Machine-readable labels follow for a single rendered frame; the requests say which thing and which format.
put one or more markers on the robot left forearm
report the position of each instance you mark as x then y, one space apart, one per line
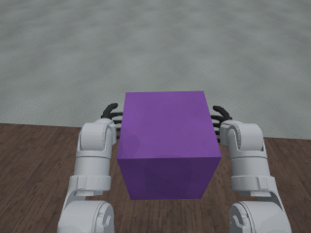
92 164

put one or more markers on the robot right forearm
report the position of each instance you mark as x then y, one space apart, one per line
249 165

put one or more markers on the robot left hand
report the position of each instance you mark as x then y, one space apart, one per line
107 114

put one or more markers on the right robot upper arm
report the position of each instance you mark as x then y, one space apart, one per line
257 217

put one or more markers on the robot right hand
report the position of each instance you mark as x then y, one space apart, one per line
225 116

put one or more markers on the carton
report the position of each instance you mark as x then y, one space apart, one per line
168 148

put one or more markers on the left robot upper arm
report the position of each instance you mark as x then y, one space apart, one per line
87 216

